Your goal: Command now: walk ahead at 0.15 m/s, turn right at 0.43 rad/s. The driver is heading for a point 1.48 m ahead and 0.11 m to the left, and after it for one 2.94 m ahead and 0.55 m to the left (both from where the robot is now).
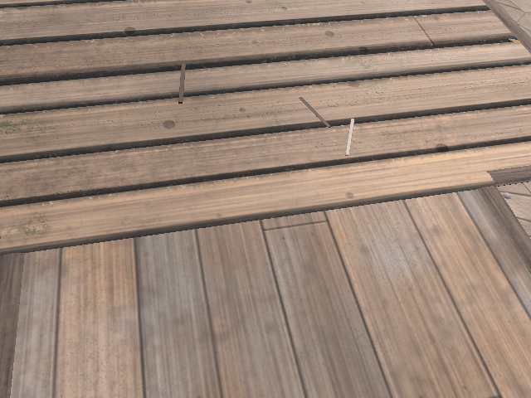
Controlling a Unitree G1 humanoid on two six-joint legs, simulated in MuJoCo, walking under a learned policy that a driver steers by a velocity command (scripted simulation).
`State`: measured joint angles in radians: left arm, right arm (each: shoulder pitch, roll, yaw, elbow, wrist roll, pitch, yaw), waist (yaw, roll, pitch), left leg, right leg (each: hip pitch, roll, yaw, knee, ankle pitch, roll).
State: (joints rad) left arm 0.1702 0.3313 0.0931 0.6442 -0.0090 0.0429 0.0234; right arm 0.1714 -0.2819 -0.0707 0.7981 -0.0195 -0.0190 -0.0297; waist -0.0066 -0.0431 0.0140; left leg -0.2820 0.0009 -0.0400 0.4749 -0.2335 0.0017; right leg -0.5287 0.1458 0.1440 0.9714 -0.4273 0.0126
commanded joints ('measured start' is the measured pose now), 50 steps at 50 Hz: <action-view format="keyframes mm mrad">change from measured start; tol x32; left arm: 1 43 65 20 -46 5 -4 -11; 50 180 11 -41 85 17 -41 13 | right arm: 1 -22 -119 -18 -75 26 -10 -12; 50 -86 -111 1 -74 -5 -44 51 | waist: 1 6 189 -47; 33 50 -40 85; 39 -86 270 -554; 50 43 150 -145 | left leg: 1 170 239 -256 -225 -120 170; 13 -9 230 -141 -213 -112 170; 18 -659 88 -12 692 -265 32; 34 -271 21 50 42 251 51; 38 689 392 -397 99 751 343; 50 -64 209 -54 -212 395 247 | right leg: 1 -171 -80 -15 195 59 36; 13 373 -107 -208 -559 209 -55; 16 825 -508 394 -678 78 -255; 32 487 -384 -19 -818 439 -194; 36 547 -314 -83 -455 998 -105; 39 -27 -49 48 394 -245 31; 50 262 -236 -95 -206 183 41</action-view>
